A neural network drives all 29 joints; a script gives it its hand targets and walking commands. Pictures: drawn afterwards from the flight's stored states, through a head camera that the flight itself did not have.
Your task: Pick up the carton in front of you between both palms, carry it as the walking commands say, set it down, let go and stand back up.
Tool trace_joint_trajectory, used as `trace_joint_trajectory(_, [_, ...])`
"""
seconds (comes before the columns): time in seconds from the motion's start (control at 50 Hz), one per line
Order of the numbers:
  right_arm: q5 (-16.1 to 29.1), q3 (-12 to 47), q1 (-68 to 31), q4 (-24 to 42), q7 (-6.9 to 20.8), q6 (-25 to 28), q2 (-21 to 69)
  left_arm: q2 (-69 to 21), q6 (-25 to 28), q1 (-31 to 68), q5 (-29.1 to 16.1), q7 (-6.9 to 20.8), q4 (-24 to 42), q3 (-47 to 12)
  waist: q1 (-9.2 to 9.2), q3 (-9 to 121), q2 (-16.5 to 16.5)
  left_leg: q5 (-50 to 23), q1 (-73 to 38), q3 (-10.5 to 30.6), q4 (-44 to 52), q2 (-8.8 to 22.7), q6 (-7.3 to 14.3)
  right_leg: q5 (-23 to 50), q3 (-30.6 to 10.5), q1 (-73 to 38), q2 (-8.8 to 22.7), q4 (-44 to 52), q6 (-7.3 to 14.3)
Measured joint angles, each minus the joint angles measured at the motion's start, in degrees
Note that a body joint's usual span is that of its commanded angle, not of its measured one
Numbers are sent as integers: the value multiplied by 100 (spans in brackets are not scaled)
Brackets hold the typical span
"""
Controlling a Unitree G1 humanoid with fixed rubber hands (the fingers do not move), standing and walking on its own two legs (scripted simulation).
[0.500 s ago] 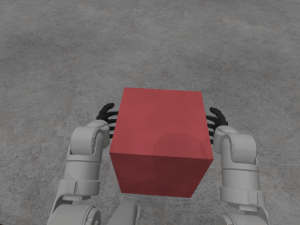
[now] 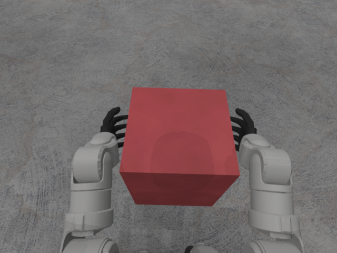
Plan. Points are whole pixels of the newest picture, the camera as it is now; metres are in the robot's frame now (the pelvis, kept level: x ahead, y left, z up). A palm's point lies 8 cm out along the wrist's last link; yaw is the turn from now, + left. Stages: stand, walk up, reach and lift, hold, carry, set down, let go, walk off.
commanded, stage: carry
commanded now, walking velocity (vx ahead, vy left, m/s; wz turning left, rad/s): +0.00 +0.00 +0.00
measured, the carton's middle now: (176, 152) +0.36 -0.02 -0.01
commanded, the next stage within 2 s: none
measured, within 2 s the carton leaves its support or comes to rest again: neither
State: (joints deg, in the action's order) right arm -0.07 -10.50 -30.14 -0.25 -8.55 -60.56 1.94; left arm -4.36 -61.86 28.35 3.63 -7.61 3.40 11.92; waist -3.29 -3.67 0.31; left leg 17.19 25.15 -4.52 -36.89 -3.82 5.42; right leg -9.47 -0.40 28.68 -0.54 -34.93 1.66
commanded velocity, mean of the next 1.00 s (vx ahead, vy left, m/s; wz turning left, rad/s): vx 0.00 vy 0.00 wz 0.00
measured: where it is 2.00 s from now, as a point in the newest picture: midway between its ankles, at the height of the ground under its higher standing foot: outside the picture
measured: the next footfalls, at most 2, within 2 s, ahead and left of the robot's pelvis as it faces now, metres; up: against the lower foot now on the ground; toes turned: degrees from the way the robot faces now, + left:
none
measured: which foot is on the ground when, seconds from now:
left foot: down 0.00-1.00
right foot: down 0.00-1.00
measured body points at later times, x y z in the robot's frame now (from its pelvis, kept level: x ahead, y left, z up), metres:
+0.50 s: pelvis +0.04 -0.02 +0.01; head +0.01 -0.02 +0.46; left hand +0.38 +0.14 +0.12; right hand +0.39 -0.16 +0.12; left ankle +0.01 +0.06 -0.72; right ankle +0.06 -0.11 -0.72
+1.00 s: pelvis +0.00 -0.02 +0.01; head -0.02 -0.02 +0.46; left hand +0.35 +0.14 +0.13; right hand +0.36 -0.16 +0.13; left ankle +0.01 +0.06 -0.72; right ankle +0.06 -0.11 -0.72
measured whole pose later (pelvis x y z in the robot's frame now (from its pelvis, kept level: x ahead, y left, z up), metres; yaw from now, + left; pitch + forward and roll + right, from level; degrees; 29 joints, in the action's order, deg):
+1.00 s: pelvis +0.00 -0.02 +0.01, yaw +2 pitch +1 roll +0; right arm -3.4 -10.5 -37.3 -14.6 -7.0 -69.2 -0.3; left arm 0.1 -69.8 36.8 3.4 -7.0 -13.5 10.7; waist 0.2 6.0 -0.2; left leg 16.1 17.3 -3.8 -32.2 -2.0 3.4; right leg -11.4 3.0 20.9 -0.9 -31.1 2.4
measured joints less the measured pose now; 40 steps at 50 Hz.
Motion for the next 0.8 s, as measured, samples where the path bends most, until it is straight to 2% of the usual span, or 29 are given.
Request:
trace_joint_trajectory(0.04, [39,23,-36,-6,4,9,-58,-35,68,-43,35,3,31,-20,105,66,156,23,-42,91,-173,115,-142,-271,61,-82,-110,-82,13])
trace_joint_trajectory(0.08, [37,44,-56,15,7,-49,-91,-20,50,-43,35,4,31,-54,203,180,160,206,-198,147,-100,135,-217,-449,101,-187,-139,-91,43])
trace_joint_trajectory(0.14, [-49,58,-171,-46,20,-168,-75,92,-49,13,-26,4,-22,-85,281,383,41,250,-445,183,159,96,-99,-525,179,-321,-93,-82,83])
trace_joint_trajectory(0.32, [-377,10,-374,-925,149,-465,-68,347,-378,358,-82,44,-1064,-151,406,1055,-34,365,-759,181,172,147,-206,-754,303,-690,-78,-51,98])
trace_joint_trajectory(0.46, [-349,74,-396,-1272,156,-634,-174,425,-526,545,-80,48,-1589,-246,382,1128,-8,368,-886,154,195,169,-219,-735,323,-818,-76,-21,85])
trace_joint_trajectory(0.64, [-291,70,-582,-1429,149,-764,-248,435,-681,724,-44,53,-1702,-189,311,1092,-22,151,-890,109,361,183,-222,-484,312,-836,-74,190,83])
trace_joint_trajectory(0.8, [-305,33,-675,-1502,149,-813,-240,435,-750,787,-20,60,-1726,-135,318,1049,-38,11,-853,89,437,186,-219,-322,321,-819,-61,308,80])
